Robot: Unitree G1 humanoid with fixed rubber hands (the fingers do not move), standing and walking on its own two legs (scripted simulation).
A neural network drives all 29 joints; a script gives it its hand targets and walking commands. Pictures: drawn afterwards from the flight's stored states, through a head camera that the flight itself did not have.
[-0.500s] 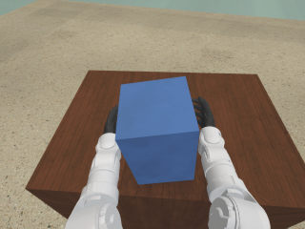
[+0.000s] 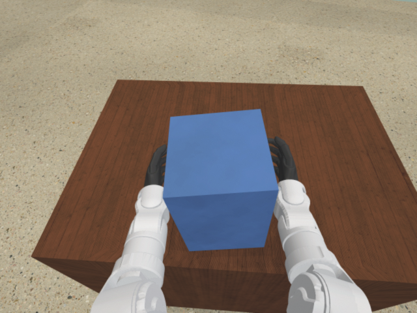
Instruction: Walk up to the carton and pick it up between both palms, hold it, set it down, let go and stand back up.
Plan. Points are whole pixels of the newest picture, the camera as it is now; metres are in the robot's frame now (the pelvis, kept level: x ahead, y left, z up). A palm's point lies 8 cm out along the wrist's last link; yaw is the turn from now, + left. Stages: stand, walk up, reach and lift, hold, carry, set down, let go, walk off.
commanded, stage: set down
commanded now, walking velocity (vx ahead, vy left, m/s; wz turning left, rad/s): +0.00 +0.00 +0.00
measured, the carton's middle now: (221, 187) +0.39 -0.02 +0.00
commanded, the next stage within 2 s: none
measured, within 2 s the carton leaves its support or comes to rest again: rests again in 0.10 s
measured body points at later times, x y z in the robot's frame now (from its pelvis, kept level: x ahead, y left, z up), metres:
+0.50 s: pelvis -0.01 -0.01 +0.00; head +0.06 -0.02 +0.44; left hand +0.40 +0.11 +0.03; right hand +0.40 -0.16 +0.03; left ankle -0.07 +0.07 -0.75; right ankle -0.04 -0.12 -0.75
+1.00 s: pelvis -0.02 -0.01 +0.00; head +0.07 -0.02 +0.44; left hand +0.41 +0.10 +0.02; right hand +0.40 -0.16 +0.02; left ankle -0.07 +0.07 -0.75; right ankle -0.04 -0.12 -0.75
